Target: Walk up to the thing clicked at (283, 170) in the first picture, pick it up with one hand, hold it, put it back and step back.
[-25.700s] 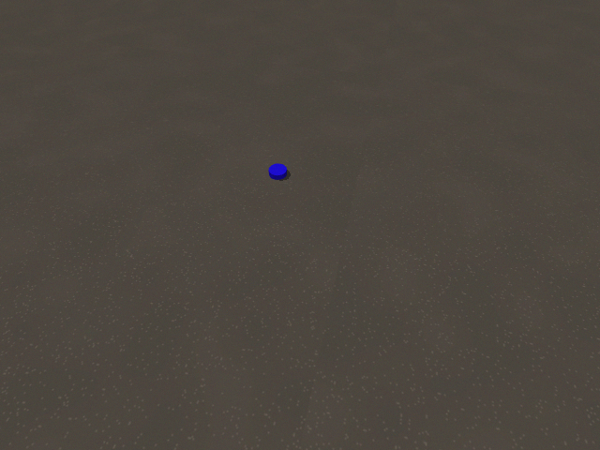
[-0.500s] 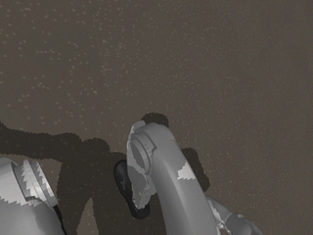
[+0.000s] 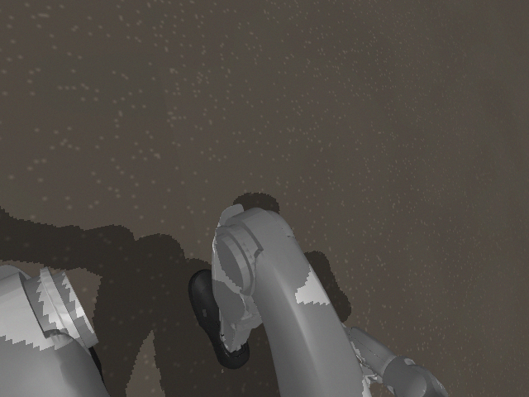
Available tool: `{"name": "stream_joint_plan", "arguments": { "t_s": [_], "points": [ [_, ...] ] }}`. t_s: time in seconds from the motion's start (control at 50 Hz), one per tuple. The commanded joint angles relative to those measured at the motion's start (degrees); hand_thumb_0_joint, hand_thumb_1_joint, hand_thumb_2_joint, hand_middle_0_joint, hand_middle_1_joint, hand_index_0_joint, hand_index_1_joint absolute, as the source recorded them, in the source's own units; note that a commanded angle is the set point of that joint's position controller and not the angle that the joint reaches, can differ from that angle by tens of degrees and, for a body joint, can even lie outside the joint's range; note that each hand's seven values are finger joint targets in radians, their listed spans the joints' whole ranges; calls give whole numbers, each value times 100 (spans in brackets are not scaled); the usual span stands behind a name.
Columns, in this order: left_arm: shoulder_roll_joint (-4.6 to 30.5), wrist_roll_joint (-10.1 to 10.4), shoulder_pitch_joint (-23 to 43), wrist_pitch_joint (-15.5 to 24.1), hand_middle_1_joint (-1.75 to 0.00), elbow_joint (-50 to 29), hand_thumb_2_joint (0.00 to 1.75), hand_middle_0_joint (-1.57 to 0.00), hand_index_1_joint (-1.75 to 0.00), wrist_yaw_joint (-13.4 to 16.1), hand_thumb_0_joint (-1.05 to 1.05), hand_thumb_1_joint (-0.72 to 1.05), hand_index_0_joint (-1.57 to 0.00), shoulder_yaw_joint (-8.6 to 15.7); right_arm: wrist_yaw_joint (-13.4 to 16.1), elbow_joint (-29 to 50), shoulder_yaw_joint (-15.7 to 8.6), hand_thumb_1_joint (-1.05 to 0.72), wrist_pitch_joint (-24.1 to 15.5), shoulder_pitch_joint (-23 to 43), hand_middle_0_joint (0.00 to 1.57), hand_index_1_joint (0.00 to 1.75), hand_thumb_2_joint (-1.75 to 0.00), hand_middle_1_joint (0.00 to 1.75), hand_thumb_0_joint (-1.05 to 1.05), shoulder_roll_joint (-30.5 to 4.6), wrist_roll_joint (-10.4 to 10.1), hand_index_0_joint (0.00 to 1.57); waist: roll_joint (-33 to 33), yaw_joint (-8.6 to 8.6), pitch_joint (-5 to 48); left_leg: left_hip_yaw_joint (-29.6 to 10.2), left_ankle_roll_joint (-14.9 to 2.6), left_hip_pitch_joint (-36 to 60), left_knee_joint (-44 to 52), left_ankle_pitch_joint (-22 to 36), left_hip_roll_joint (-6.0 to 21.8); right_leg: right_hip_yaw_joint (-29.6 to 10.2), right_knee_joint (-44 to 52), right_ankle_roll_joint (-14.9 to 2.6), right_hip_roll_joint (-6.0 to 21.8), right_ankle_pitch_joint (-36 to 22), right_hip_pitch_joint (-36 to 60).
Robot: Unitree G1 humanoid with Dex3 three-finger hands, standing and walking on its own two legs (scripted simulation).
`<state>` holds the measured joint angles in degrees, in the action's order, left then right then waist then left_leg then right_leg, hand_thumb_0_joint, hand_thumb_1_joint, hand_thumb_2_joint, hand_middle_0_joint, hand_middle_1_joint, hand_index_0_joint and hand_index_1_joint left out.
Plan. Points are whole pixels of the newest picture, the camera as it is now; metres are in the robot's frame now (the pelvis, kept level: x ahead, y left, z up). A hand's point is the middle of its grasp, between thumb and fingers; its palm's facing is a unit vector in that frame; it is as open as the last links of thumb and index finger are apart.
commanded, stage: close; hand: left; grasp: from above
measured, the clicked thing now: out of the picture +0.42 +0.36 -0.29
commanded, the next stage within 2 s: settle in 0.92 s
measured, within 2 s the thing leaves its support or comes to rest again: leaves its support in 1.32 s
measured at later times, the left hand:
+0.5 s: hand out of the picture +0.40 +0.36 -0.26, palm faces -0.43 -0.18 -0.89, open 11.7 cm
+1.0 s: hand out of the picture +0.41 +0.36 -0.26, palm faces -0.42 -0.17 -0.89, open 11.4 cm
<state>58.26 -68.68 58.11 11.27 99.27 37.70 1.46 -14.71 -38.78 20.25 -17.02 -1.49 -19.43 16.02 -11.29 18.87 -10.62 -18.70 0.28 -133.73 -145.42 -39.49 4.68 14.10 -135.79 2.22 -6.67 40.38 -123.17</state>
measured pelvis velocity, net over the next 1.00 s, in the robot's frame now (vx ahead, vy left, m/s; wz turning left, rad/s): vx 0.00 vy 0.00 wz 0.00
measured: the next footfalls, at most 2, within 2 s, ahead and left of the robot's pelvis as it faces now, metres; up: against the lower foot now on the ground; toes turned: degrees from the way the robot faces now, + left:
none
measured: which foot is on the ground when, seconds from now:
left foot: down 0.00-1.00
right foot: down 0.00-1.00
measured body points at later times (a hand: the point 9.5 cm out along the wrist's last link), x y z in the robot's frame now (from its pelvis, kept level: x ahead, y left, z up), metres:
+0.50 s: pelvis +0.00 +0.00 +0.00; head +0.26 +0.16 +0.33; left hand +0.42 +0.36 -0.21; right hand +0.10 -0.23 -0.06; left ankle +0.07 +0.14 -0.28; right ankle +0.11 -0.11 -0.28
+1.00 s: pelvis +0.00 +0.00 +0.00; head +0.26 +0.16 +0.33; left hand +0.43 +0.36 -0.21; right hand +0.10 -0.23 -0.06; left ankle +0.07 +0.14 -0.28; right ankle +0.11 -0.11 -0.28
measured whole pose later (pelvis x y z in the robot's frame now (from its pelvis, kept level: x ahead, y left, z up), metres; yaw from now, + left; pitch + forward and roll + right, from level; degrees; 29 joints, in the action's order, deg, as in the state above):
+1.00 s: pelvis +0.00 +0.00 +0.00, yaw +0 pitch +24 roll -15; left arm 58.3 -67.5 57.9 11.4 98.4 36.2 1.0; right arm -14.0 -37.4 20.9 -16.5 -2.5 -19.3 15.5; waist -10.8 19.1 -10.7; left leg -18.3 0.1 -133.7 -145.3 -39.1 4.8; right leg 13.7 -135.8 2.4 -6.8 39.9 -123.5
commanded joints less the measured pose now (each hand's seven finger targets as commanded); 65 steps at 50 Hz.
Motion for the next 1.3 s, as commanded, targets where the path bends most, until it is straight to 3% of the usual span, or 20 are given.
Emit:
{"name": "stream_joint_plan", "arguments": {
  "t_s": [0.0,0.08,0.18,0.2,0.26,0.34,0.48,0.54,0.62,0.66,0.68,0.8,0.86,1.0,1.02,1.16,1.2,1.22,1.24,1.28],
  "points": [
    [629,131,1199,-31,-103,-474,75,-19,-98,94,0,-26,-24,-84,23,-22,-543,-90,-91,-917,20,30,-90,30,0,-1845,-51,20,3191,451,3169,588,42,2875,1451,995,199,468,1151,-271,-268,-1670,1484],
    [583,172,1082,-23,-101,-439,72,-22,-95,11,0,-22,-27,-139,42,24,-517,-90,-89,-955,20,30,-90,30,0,-1870,-64,20,3077,475,3128,599,25,2832,1457,952,186,478,1204,-256,-266,-1659,1511],
    [741,226,1228,98,-99,-808,70,-24,-94,-5,0,-19,-29,-79,44,12,-512,-90,-106,-944,20,30,-90,30,0,-1873,-99,20,3163,362,3232,610,33,2849,1447,998,189,446,1200,-266,-276,-1676,1573],
    [542,223,1089,76,-97,-584,72,-26,-93,-18,0,-18,-31,-161,35,53,-496,-90,-130,-928,20,30,-90,30,0,-1839,-105,20,3025,403,3213,583,30,2850,1421,1018,182,472,1172,-257,-257,-1700,1513],
    [788,215,1039,121,-96,-689,69,-30,-91,51,0,-12,-35,31,68,30,-508,-90,-68,-1001,20,30,-90,30,0,-1873,-96,20,3005,352,3257,702,1,2748,1387,1008,181,372,1328,-244,-318,-1722,1750],
    [615,194,923,74,-95,-544,69,-35,-90,59,0,-5,-40,-20,29,6,-478,-90,-84,-1009,20,30,-90,30,0,-1821,-74,20,2994,377,3357,662,3,2834,1340,1226,188,443,1259,-229,-310,-1882,1736],
    [740,195,1004,91,-93,-621,69,-43,-88,72,0,5,-48,63,64,-3,-521,-90,-65,-965,20,30,-90,30,0,-1854,-86,20,3002,332,3246,609,12,2730,1432,945,188,443,1239,-265,-293,-1607,1598],
    [674,123,1069,63,-91,-598,68,-48,-86,29,0,12,-53,-56,69,54,-525,-90,-63,-954,20,30,-90,30,0,-1837,-94,20,2945,389,3140,597,6,2694,1436,822,176,447,1212,-266,-271,-1504,1449],
    [896,93,1042,61,-89,-635,66,-54,-84,35,0,18,-58,131,93,53,-542,-90,-5,-999,20,30,-90,30,0,-1872,-76,20,3082,330,3148,624,18,2725,1481,866,191,397,1219,-283,-288,-1522,1557],
    [649,113,949,26,-87,-450,66,-55,-82,10,0,20,-60,10,85,74,-538,-90,-16,-977,20,30,-90,30,0,-1843,-67,20,2961,407,3145,594,12,2691,1485,862,193,441,1217,-274,-291,-1531,1512],
    [790,125,1100,51,-85,-668,67,-57,-81,19,0,21,-61,51,90,61,-552,-90,2,-963,20,30,-90,30,0,-1861,-85,20,2959,392,3136,608,7,2670,1450,857,195,391,1241,-269,-300,-1547,1534],
    [719,145,1046,8,-84,-478,70,-68,-80,-5,0,35,-72,-18,133,91,-547,-90,10,-944,20,30,-90,30,0,-1874,-80,20,2879,415,3063,602,1,2597,1488,704,191,385,1272,-271,-280,-1402,1480],
    [725,116,1094,4,-81,-602,66,-73,-77,-70,0,40,-76,-33,114,107,-532,-90,-10,-1031,20,30,-90,30,0,-1858,-93,20,3067,399,3176,576,22,2811,1467,973,186,427,1163,-269,-263,-1618,1459],
    [647,256,1020,12,-79,-506,70,-82,-76,-82,0,50,-84,-75,126,141,-484,-90,-17,-1024,20,30,-90,30,0,-1859,-106,20,2855,429,3121,604,-10,2650,1439,849,174,437,1258,-247,-262,-1517,1490],
    [672,244,941,9,-87,-455,73,-85,-82,-93,0,51,-90,-33,133,135,-485,-92,-1,-1029,20,30,-90,30,0,-1858,-73,20,2969,408,3130,651,-2,2694,1463,880,174,391,1285,-253,-285,-1561,1594],
    [711,341,908,-37,-90,-561,81,-95,-85,-274,0,64,-100,-38,143,166,-503,-92,34,-1052,20,30,-90,30,0,-1819,-130,20,2995,329,3268,649,-13,2667,1454,895,164,368,1244,-264,-270,-1564,1620],
    [922,329,1086,-7,-88,-1009,81,-97,-84,-277,0,65,-101,101,168,167,-537,-92,96,-1101,20,30,-90,30,0,-1810,-147,20,3161,192,3585,699,-11,2730,1461,979,157,311,1264,-280,-275,-1619,1791],
    [1214,301,1363,33,-87,-1722,80,-97,-83,-269,0,66,-101,354,172,62,-590,-91,115,-1187,20,30,-90,30,0,-1799,-152,20,3658,-11,4109,678,54,3185,1533,1313,164,370,1126,-312,-261,-1834,1825],
    [986,262,1057,-15,-87,-1619,80,-97,-83,-322,0,66,-101,252,143,71,-638,-92,106,-1117,20,30,-91,30,0,-1718,-174,20,3866,-85,4147,643,106,3333,1540,1408,166,404,956,-352,-205,-1840,1591],
    [799,239,881,-34,-85,-1602,78,-95,-81,-350,0,64,-99,308,126,78,-748,-91,163,-1088,20,30,-90,30,0,-1807,-195,20,3726,8,4011,649,84,3178,1541,1477,167,428,963,-340,-245,-1898,1462]
  ]
}}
